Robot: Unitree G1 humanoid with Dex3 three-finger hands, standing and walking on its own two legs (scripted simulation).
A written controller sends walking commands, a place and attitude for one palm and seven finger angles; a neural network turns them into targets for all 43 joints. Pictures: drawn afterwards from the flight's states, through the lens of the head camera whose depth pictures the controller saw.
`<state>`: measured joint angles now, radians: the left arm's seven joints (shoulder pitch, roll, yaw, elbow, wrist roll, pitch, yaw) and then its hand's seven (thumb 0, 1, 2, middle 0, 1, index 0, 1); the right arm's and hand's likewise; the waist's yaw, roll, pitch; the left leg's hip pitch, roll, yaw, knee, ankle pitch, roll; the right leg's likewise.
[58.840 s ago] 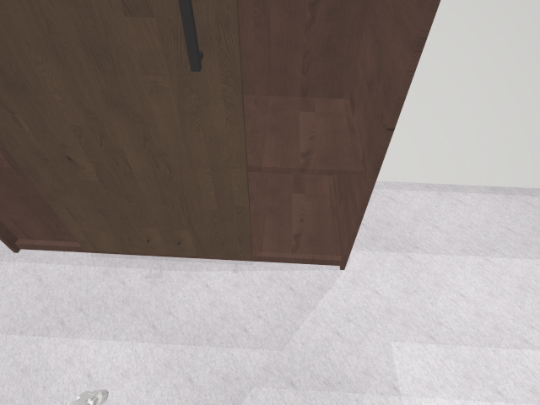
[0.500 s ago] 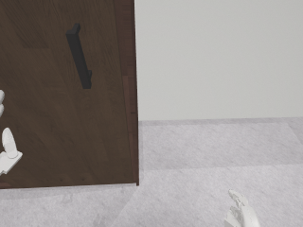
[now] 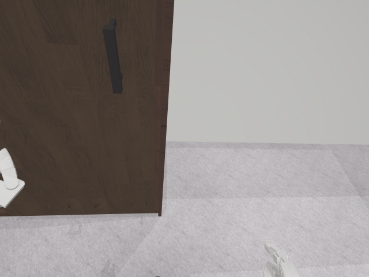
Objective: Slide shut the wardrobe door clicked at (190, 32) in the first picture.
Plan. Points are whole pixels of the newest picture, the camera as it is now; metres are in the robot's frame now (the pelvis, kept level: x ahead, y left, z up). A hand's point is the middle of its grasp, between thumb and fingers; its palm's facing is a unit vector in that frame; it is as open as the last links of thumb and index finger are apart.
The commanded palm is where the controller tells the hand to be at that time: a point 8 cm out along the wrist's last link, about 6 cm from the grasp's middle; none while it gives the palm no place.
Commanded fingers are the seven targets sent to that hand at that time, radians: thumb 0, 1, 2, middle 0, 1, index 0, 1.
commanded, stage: step back with the hand held close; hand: left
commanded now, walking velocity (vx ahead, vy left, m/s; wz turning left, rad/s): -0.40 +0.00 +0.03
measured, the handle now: (115, 58) +0.51 +0.22 +0.20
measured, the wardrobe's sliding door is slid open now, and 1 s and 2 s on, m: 0.02 0.02 0.02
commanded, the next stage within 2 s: stop stepping back and stand still in 0.18 s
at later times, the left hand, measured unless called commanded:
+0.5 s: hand out of the picture +0.09 +0.24 +0.16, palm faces +0.40 -0.80 -0.45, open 7.4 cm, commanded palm +0.05 +0.28 +0.17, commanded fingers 0.00 0.90 0.90 -0.20 -0.30 -0.20 -0.30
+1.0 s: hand out of the picture +0.05 +0.29 +0.15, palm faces +0.51 -0.79 -0.34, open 7.4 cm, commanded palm +0.00 +0.32 +0.17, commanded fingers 0.00 0.90 0.90 -0.20 -0.30 -0.20 -0.30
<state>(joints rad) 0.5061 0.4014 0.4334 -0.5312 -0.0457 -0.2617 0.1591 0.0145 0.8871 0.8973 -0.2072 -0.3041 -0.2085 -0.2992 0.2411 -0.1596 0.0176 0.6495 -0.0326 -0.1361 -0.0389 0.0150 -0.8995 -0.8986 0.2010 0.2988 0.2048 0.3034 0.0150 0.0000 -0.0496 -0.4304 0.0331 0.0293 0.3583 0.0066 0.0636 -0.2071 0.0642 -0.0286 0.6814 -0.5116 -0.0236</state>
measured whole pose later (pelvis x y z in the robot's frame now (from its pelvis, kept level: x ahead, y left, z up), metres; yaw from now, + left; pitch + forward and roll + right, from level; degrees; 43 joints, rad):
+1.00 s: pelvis -0.13 +0.01 -0.02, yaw +1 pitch -2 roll -1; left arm 0.49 0.35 0.39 -0.45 -0.03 -0.19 0.16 0.01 0.89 0.90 -0.21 -0.30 -0.21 -0.30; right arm 0.25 -0.19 0.03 0.67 -0.01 -0.09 -0.06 0.01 -0.90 -0.90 0.20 0.30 0.21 0.30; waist 0.02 -0.02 -0.04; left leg -0.29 0.02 0.01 0.65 -0.31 0.02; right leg -0.26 -0.01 -0.04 0.60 -0.32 0.01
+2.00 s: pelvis -0.14 +0.02 +0.00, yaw +2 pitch -2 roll +0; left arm 0.18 0.24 0.01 1.14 0.01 -0.01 0.00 0.01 0.90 0.90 -0.20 -0.30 -0.20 -0.30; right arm 0.20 -0.24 -0.01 1.12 -0.02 0.01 -0.01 0.01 -0.90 -0.90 0.20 0.30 0.20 0.30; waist -0.01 0.01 0.04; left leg -0.19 -0.02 0.01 0.40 -0.18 0.03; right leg -0.17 -0.02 -0.02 0.39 -0.20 0.01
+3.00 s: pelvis -0.10 -0.01 +0.01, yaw +2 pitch -1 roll +0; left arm 0.09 0.31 0.01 1.13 0.01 -0.02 0.00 0.01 0.90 0.90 -0.20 -0.30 -0.20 -0.30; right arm 0.09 -0.33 0.00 1.11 -0.02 0.00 -0.01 0.01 -0.90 -0.90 0.20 0.30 0.20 0.30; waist -0.01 0.01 0.05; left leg -0.09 0.01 0.00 0.30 -0.20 -0.01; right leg -0.07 0.01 -0.03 0.31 -0.22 -0.02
